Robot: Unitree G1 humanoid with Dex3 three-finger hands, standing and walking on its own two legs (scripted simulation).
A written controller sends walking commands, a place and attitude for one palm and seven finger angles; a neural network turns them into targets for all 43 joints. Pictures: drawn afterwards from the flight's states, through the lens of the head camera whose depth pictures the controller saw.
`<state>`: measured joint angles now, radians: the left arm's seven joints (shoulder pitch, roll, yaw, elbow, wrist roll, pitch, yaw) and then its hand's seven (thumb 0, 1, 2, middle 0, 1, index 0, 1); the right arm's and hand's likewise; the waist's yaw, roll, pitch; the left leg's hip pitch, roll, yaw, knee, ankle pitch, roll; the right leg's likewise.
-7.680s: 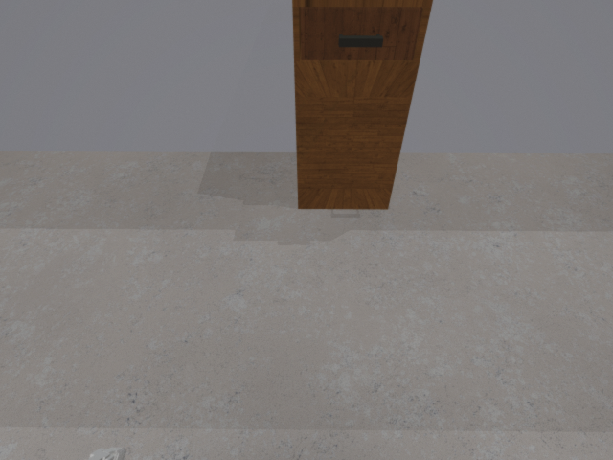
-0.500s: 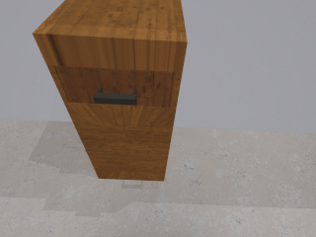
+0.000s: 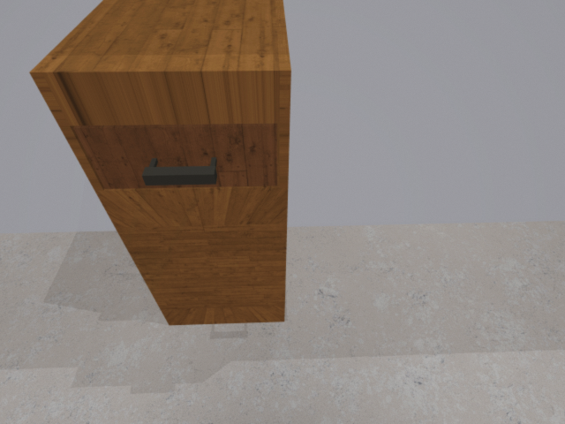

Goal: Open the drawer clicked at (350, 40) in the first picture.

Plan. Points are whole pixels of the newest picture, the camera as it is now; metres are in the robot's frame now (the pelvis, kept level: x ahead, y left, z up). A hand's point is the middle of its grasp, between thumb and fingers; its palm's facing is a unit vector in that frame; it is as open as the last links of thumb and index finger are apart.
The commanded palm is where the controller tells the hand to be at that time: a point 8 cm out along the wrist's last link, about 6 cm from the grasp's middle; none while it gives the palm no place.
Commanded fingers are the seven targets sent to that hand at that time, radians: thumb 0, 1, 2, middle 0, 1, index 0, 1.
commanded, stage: come to a stop and stand still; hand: left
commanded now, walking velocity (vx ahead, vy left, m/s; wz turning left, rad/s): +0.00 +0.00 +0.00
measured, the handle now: (182, 168) +0.58 +0.23 +0.02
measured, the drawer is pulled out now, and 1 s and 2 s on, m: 0.00 0.00 0.00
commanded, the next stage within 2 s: look again from close up in 0.10 s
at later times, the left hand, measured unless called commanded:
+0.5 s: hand out of the picture +0.01 +0.18 -0.19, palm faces +0.05 -0.99 -0.16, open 7.4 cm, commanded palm none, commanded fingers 0.00 0.90 0.90 -0.20 -0.30 -0.20 -0.30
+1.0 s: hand out of the picture -0.05 +0.19 -0.18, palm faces +0.05 -0.99 -0.16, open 7.4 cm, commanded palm none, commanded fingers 0.00 0.90 0.90 -0.20 -0.30 -0.20 -0.30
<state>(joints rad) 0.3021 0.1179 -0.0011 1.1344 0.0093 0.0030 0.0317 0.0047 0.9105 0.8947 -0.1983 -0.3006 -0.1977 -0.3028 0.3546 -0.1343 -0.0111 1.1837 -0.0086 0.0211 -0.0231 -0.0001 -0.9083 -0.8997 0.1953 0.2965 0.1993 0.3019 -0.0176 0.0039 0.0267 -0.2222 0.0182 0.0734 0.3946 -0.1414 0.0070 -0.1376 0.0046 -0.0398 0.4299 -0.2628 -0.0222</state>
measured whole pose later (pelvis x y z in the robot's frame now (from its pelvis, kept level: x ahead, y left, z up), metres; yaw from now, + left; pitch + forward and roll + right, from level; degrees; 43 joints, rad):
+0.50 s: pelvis +0.00 +0.02 -0.01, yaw +0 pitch -2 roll -1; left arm 0.33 0.14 0.00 1.05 0.02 -0.02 0.04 0.01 0.91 0.89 -0.20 -0.30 -0.20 -0.30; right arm 0.28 -0.16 0.00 1.05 -0.02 -0.01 -0.02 0.02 -0.93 -0.90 0.20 0.30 0.20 0.30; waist 0.00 -0.01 0.00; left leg -0.29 0.01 0.06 0.57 -0.24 0.03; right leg -0.17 0.00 -0.04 0.54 -0.33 0.00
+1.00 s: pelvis -0.01 +0.02 -0.01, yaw +0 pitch -1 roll -1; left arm 0.42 0.16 0.02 1.05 0.04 0.01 0.01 0.00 0.91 0.90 -0.20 -0.30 -0.20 -0.30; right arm 0.31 -0.16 -0.02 1.06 -0.02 0.02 -0.01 0.00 -0.91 -0.90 0.20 0.30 0.20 0.30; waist 0.01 -0.01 -0.02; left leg -0.31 0.00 0.07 0.51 -0.20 0.05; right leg -0.21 -0.02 -0.04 0.53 -0.32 -0.02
